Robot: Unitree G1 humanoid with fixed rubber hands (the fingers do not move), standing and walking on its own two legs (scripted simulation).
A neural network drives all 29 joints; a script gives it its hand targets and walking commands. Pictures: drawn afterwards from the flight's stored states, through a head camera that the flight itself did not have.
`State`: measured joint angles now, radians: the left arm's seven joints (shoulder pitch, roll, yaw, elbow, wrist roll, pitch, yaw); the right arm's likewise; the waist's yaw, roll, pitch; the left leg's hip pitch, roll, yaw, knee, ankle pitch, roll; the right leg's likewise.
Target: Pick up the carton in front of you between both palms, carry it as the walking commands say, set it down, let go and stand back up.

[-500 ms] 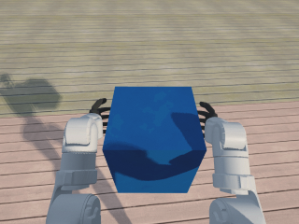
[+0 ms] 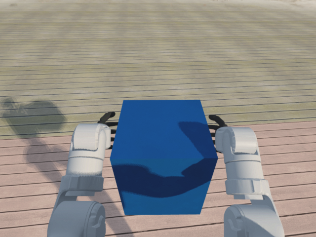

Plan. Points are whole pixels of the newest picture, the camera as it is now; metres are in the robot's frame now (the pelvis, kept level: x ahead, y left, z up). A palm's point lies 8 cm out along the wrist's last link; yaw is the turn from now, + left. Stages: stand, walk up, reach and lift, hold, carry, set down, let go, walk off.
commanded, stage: carry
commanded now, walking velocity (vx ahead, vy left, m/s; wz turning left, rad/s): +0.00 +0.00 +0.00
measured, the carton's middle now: (162, 157) +0.33 +0.00 +0.06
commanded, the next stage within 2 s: none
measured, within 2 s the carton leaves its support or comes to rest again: neither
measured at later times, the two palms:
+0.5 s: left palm (102, 136) +0.34 +0.15 +0.13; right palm (219, 139) +0.34 -0.15 +0.12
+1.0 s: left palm (100, 136) +0.34 +0.16 +0.13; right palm (218, 139) +0.34 -0.14 +0.13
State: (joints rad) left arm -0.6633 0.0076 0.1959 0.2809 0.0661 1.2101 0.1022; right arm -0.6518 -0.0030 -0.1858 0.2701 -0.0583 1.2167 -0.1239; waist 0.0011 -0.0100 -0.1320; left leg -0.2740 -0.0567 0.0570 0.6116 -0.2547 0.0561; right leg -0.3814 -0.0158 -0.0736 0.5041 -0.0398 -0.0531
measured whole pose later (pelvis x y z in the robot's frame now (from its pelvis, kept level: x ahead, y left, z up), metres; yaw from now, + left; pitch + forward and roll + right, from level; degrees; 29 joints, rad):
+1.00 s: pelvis +0.00 +0.00 +0.00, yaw +0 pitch +2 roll +0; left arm -0.67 0.01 0.20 0.24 0.07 1.22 0.11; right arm -0.66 0.00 -0.19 0.24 -0.06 1.22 -0.12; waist 0.00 -0.01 -0.09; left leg -0.30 -0.05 0.07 0.64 -0.26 0.06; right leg -0.39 -0.03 -0.08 0.51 -0.04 -0.05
